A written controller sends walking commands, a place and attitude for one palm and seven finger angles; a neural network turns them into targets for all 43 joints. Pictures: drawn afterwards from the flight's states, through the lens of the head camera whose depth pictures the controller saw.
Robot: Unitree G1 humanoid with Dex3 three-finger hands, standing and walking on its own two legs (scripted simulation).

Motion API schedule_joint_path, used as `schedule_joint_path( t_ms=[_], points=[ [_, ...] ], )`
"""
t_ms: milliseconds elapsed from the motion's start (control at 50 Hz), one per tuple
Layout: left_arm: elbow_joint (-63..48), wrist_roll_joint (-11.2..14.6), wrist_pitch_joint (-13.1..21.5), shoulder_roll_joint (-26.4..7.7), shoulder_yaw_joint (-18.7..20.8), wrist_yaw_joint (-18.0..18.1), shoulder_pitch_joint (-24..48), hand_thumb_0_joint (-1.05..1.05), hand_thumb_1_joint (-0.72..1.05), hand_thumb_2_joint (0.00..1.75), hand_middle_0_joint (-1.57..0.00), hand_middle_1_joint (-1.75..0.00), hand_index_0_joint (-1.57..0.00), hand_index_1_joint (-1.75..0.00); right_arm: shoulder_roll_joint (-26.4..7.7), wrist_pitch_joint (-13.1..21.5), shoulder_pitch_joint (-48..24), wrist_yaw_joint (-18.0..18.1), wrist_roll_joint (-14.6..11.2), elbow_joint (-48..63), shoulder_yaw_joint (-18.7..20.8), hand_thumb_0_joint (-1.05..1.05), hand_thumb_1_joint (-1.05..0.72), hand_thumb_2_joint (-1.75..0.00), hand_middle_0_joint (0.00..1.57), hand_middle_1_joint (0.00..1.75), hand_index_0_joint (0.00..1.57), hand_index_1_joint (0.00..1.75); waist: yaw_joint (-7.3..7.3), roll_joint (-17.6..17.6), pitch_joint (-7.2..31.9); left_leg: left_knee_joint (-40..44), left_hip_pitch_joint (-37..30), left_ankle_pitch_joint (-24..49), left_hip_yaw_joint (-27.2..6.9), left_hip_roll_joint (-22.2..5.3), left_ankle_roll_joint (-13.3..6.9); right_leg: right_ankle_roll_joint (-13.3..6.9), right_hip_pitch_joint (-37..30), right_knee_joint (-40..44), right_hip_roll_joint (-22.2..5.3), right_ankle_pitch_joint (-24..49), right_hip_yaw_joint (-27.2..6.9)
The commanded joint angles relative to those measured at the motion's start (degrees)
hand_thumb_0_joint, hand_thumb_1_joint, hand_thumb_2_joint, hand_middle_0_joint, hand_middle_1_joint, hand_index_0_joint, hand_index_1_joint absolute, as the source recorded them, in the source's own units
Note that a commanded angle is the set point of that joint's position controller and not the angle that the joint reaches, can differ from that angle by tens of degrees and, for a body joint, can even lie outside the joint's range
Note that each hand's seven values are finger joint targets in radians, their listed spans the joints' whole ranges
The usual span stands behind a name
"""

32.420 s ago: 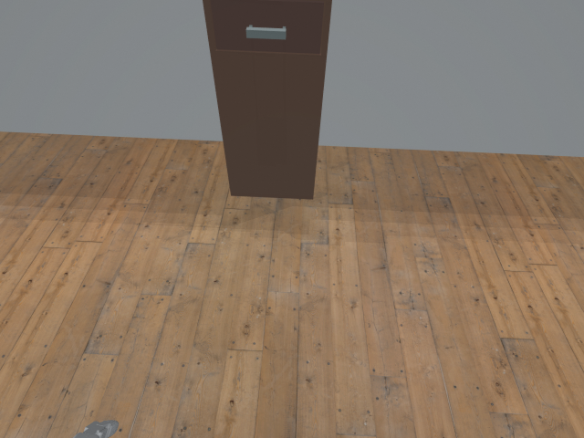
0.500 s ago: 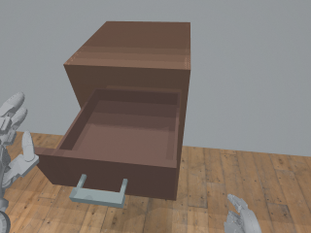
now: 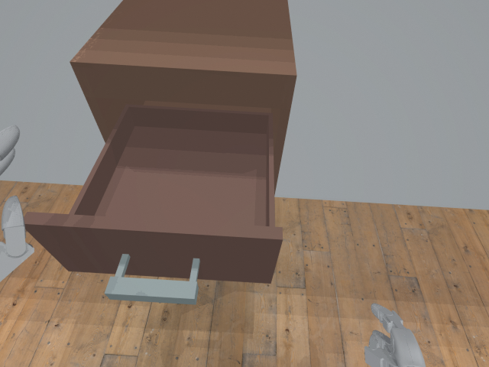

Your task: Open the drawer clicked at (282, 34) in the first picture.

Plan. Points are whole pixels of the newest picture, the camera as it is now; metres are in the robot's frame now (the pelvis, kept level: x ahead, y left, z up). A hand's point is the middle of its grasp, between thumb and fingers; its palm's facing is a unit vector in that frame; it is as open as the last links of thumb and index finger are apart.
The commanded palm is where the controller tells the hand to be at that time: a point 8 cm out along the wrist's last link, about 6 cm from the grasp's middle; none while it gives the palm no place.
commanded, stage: step back with the hand held close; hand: left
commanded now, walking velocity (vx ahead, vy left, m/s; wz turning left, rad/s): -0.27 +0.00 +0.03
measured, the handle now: (156, 276) +0.25 +0.15 +0.03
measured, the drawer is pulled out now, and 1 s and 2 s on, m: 0.29 0.29 0.29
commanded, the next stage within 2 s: stop stepping back and stand still in 0.70 s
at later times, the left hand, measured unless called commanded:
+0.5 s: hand out of the picture +0.11 +0.23 +0.21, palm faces +0.38 -0.81 -0.44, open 7.4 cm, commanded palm +0.04 +0.28 +0.22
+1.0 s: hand out of the picture -0.05 +0.20 +0.22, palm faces +0.37 -0.77 -0.52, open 7.4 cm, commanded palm -0.10 +0.25 +0.22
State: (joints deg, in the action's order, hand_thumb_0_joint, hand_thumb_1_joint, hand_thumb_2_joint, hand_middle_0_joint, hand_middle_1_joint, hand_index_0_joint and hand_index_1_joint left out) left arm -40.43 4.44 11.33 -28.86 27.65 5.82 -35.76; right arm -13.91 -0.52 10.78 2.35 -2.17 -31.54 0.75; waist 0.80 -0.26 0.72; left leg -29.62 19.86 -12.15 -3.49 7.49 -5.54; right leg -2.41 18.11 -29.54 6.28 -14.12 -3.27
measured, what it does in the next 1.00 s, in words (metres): walks backwards: left foot, then right foot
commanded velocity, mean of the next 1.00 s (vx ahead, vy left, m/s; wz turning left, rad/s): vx -0.20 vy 0.03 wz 0.03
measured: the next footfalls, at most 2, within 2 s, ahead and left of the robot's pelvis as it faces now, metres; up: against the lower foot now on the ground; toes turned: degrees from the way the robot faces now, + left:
left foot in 0.52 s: +0.00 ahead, +0.09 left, +0.00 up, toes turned +0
right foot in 0.88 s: -0.23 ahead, -0.13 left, +0.00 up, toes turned -2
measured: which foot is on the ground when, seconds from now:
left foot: down 0.00-0.38, up 0.40-0.50, down 0.52-0.88, up 0.90-1.00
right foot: down 0.00-0.54, up 0.56-0.86, down 0.88-1.00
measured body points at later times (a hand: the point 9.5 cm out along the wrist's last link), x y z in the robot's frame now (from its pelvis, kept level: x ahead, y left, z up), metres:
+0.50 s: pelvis -0.07 -0.01 -0.01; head -0.07 +0.04 +0.44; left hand +0.08 +0.27 +0.23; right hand +0.07 -0.26 -0.08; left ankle -0.04 +0.09 -0.73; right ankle -0.06 -0.11 -0.73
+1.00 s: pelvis -0.23 -0.04 +0.00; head -0.23 -0.02 +0.45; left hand -0.08 +0.24 +0.25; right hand -0.07 -0.26 -0.09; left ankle -0.18 +0.07 -0.67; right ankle -0.27 -0.13 -0.73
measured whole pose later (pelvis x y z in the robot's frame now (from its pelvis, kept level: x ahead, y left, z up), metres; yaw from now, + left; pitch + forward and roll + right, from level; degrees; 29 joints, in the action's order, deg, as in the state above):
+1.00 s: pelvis -0.23 -0.04 +0.00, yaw +1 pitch +2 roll -1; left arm -41.8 4.8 13.0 -27.7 29.0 5.0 -36.0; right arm -10.1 2.8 12.9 0.4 -1.2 -37.2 -1.5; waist 0.8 -1.0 2.7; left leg -60.3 36.2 -19.2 -1.3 1.5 1.4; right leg -2.4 12.1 -30.0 1.3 -19.9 4.1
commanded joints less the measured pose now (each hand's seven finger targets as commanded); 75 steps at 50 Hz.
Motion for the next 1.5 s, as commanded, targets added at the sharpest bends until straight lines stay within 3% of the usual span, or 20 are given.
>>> schedule_joint_path(
  t_ms=[0,140,220,380,440,500,520,640,780,840,860,900,960,1100,1180,1220,1320,1360,1400,1480],
  points=[
    [-9.1,0.1,3.3,-7.2,7.7,1.5,0.6,0.0,0.9,0.9,-0.2,-0.3,-0.2,-0.3,-6.9,3.6,-4.3,0.3,1.2,8.5,2.9,0.0,-0.9,-0.9,0.2,0.3,0.2,0.3,-0.85,6.4,8.6,10.0,4.2,18.4,-13.3,-18.2,0.7,2.9,-9.8,-7.8,-4.8,-3.1,-0.6],
    [-6.3,-0.6,3.4,-5.0,5.1,0.9,5.4,0.0,0.9,0.9,-0.2,-0.3,-0.2,-0.3,-7.0,5.5,-3.9,0.0,1.8,7.8,2.1,0.0,-0.9,-0.9,0.2,0.3,0.2,0.3,-0.41,0.7,3.9,10.5,9.2,6.9,-14.0,-18.9,-1.2,3.4,-9.9,-4.9,-5.3,-4.6,0.2],
    [-9.7,-0.7,4.9,-5.1,4.4,0.8,5.7,0.0,0.9,0.9,-0.2,-0.3,-0.2,-0.3,-7.2,6.7,-4.3,-0.4,1.4,7.6,1.5,0.0,-0.9,-0.9,0.2,0.3,0.2,0.3,-0.53,3.4,8.9,5.9,4.9,6.7,-10.5,-15.4,0.5,2.6,-10.2,-0.2,-6.8,3.7,0.3],
    [-13.8,0.8,6.7,-8.2,6.5,3.1,3.7,0.0,0.9,0.9,-0.2,-0.3,-0.2,-0.3,-5.6,5.6,-4.0,0.2,1.0,6.7,1.4,0.0,-0.9,-0.9,0.2,0.3,0.2,0.3,0.57,-2.4,6.2,-21.8,0.6,-11.0,-2.6,-6.5,5.7,-7.1,8.2,14.2,-24.9,-3.3,-13.3],
    [-10.0,0.0,6.2,-8.6,7.2,3.3,4.8,0.0,0.9,0.9,-0.2,-0.3,-0.2,-0.3,-4.5,5.2,-4.2,0.7,1.3,6.3,0.8,0.0,-0.9,-0.9,0.2,0.3,0.2,0.3,0.81,-0.5,2.7,-11.5,0.4,-7.7,-2.2,-9.3,5.1,-4.6,7.4,8.6,-21.2,6.9,-7.5],
    [-9.6,-0.6,6.4,-7.7,6.7,3.5,7.6,0.0,0.9,0.9,-0.2,-0.3,-0.2,-0.3,-6.3,6.2,-4.4,1.6,1.9,5.8,1.6,0.0,-0.9,-0.9,0.2,0.3,0.2,0.3,-0.05,15.4,3.7,8.0,3.9,22.7,-14.5,-20.8,0.9,2.6,0.6,-11.3,-5.5,1.7,3.1],
    [-8.7,-0.4,6.8,-7.5,6.5,3.1,8.4,0.0,0.9,0.9,-0.2,-0.3,-0.2,-0.3,-5.3,7.1,-2.9,1.1,2.1,4.8,2.2,0.0,-0.9,-0.9,0.2,0.3,0.2,0.3,-0.15,13.9,5.8,6.1,0.6,33.2,-13.1,-22.9,-0.2,2.6,1.5,-14.8,-5.0,-7.2,1.2],
    [-13.4,-0.4,7.0,-3.8,3.1,1.3,7.6,0.0,0.9,0.9,-0.2,-0.3,-0.2,-0.3,-5.7,9.7,-2.5,-1.0,2.8,3.5,2.7,0.0,-0.9,-0.9,0.2,0.3,0.2,0.3,-0.67,7.6,10.9,5.7,-6.6,32.3,-9.2,-23.1,-2.2,4.8,5.4,-22.4,-4.2,-13.8,1.6],
    [-15.0,1.2,7.0,-6.5,7.5,0.9,5.3,0.0,0.9,0.9,-0.2,-0.3,-0.2,-0.3,-5.1,11.0,-5.1,-1.5,3.4,3.0,1.1,0.0,-0.9,-0.9,0.2,0.3,0.2,0.3,-0.53,14.8,11.2,12.7,-0.7,5.2,-10.5,-21.7,-1.7,4.7,-1.4,-12.0,-2.0,-16.1,4.5],
    [-11.2,2.1,5.8,-7.6,10.5,0.7,1.4,0.0,0.9,0.9,-0.2,-0.3,-0.2,-0.3,-4.3,9.3,-5.2,-1.6,2.2,4.3,0.9,0.0,-0.9,-0.9,0.2,0.3,0.2,0.3,-1.16,13.5,10.8,9.3,4.8,-17.1,-2.2,-13.8,3.6,1.6,-11.9,6.6,-2.6,-9.8,9.0],
    [-11.2,1.8,5.1,-10.1,12.6,0.7,-0.3,0.0,0.9,0.9,-0.2,-0.3,-0.2,-0.3,-3.9,8.3,-4.3,-1.7,1.9,4.9,1.3,0.0,-0.9,-0.9,0.2,0.3,0.2,0.3,-0.84,6.4,11.7,0.0,2.9,-19.4,2.7,-8.5,5.8,-0.5,-10.2,13.2,-7.0,-7.8,6.2],
    [-11.2,2.0,4.6,-10.5,11.3,1.3,2.9,0.0,0.9,0.9,-0.2,-0.3,-0.2,-0.3,-3.6,7.0,-5.3,-1.1,0.1,5.6,1.4,0.0,-0.9,-0.9,0.2,0.3,0.2,0.3,-0.99,-13.4,6.6,-38.1,7.1,-14.6,3.1,-3.1,7.9,-8.7,4.1,22.1,-28.3,-10.8,-16.9],
    [-5.7,1.0,2.1,-5.7,8.7,1.6,0.3,0.0,0.9,0.9,-0.2,-0.3,-0.2,-0.3,-4.0,5.1,-5.0,-0.5,0.7,4.2,2.2,0.0,-0.9,-0.9,0.2,0.3,0.2,0.3,1.52,-3.3,2.7,-42.1,14.0,-7.3,-1.2,-8.7,6.8,-6.7,3.6,16.0,-24.5,-4.8,-8.7],
    [-2.2,-2.5,3.7,-2.2,-0.1,3.8,10.4,0.0,0.9,0.9,-0.2,-0.3,-0.2,-0.3,-5.2,8.7,-3.7,1.6,1.7,3.4,2.0,0.0,-0.9,-0.9,0.2,0.3,0.2,0.3,0.32,-6.5,0.3,5.2,-2.6,-8.3,8.2,-7.1,2.1,-2.2,-5.8,12.0,-19.2,-2.5,-3.9],
    [-14.4,-2.5,5.3,-4.8,1.3,4.6,9.4,0.0,0.9,0.9,-0.2,-0.3,-0.2,-0.3,-7.2,9.7,-2.2,1.1,1.8,5.8,3.2,0.0,-0.9,-0.9,0.2,0.3,0.2,0.3,-0.3,11.0,7.1,7.2,-17.6,14.2,-7.8,-20.5,-2.7,3.6,2.4,-8.7,-8.3,1.5,6.1],
    [-16.9,-2.5,5.0,-6.4,3.6,4.5,6.3,0.0,0.9,0.9,-0.2,-0.3,-0.2,-0.3,-5.2,10.2,-1.7,0.6,1.9,4.9,2.3,0.0,-0.9,-0.9,0.2,0.3,0.2,0.3,0.13,13.0,5.8,7.7,-13.7,16.6,-7.3,-19.9,-2.2,3.5,3.1,-7.8,-6.9,-8.1,8.1],
    [-9.1,-1.8,4.5,-5.8,6.9,4.8,3.4,0.0,0.9,0.9,-0.2,-0.3,-0.2,-0.3,-5.5,9.8,-3.7,0.2,0.9,4.3,2.3,0.0,-0.9,-0.9,0.2,0.3,0.2,0.3,-0.55,5.9,1.1,2.5,5.4,-3.7,0.5,-15.3,0.8,1.5,-12.9,2.6,-7.2,-1.4,4.9],
    [-3.5,-1.3,4.1,-4.9,6.6,4.8,1.7,0.0,0.9,0.9,-0.2,-0.3,-0.2,-0.3,-4.9,8.3,-2.8,0.2,0.3,4.8,3.1,0.0,-0.9,-0.9,0.2,0.3,0.2,0.3,0.0,-8.5,0.7,-14.2,11.6,-14.9,6.6,-7.9,4.0,-4.8,-11.4,11.8,-17.8,-11.6,-16.6],
    [-0.8,-1.4,4.3,-4.1,5.2,4.3,5.6,0.0,0.9,0.9,-0.2,-0.3,-0.2,-0.3,-4.7,6.7,-3.9,0.0,0.7,4.4,3.2,0.0,-0.9,-0.9,0.2,0.3,0.2,0.3,-0.28,-9.8,-2.0,-28.7,16.4,-18.1,3.3,-9.2,4.2,-9.6,-9.3,18.7,-25.5,-16.4,-24.5],
    [-1.1,-2.0,3.7,-2.8,2.2,4.0,9.2,0.0,0.9,0.9,-0.2,-0.3,-0.2,-0.3,-2.9,5.4,-3.6,0.3,1.5,4.0,1.0,0.0,-0.9,-0.9,0.2,0.3,0.2,0.3,1.34,-6.5,-0.8,-7.2,-3.5,-8.4,5.6,-10.6,3.6,-5.5,4.3,12.5,-19.0,-14.7,-4.8]
  ],
)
